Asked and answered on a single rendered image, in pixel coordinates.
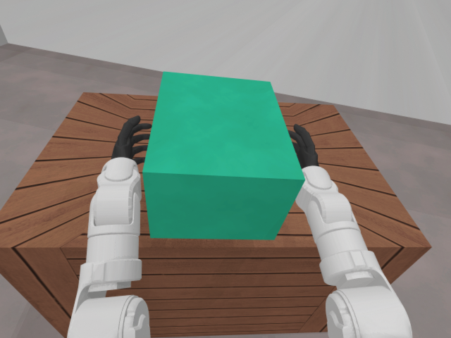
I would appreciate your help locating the pedestal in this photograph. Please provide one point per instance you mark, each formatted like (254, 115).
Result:
(193, 287)

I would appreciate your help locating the right robot hand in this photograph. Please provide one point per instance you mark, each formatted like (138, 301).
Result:
(304, 148)

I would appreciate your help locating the left robot upper arm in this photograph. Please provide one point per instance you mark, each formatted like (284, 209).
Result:
(111, 317)

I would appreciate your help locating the right robot upper arm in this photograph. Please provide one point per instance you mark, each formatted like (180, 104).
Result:
(366, 312)

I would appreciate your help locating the robot right forearm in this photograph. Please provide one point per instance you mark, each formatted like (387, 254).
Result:
(345, 260)

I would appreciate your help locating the robot left forearm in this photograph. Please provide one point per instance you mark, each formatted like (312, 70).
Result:
(113, 231)

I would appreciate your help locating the carton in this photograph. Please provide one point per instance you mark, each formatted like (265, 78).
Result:
(220, 163)

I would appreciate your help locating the left robot hand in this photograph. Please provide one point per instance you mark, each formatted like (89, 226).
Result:
(124, 144)

